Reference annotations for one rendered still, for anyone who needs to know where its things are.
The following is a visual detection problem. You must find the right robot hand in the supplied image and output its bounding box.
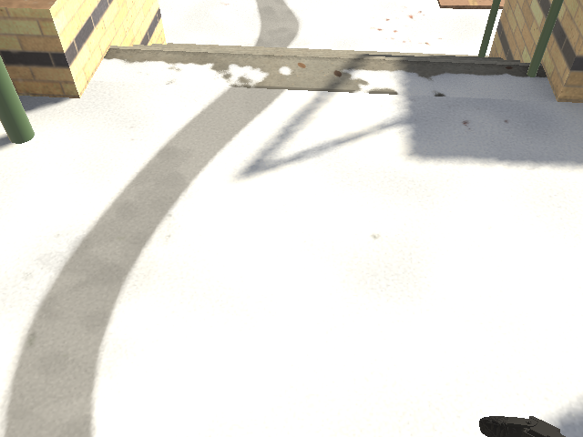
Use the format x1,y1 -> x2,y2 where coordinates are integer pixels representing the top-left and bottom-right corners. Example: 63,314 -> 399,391
479,416 -> 566,437

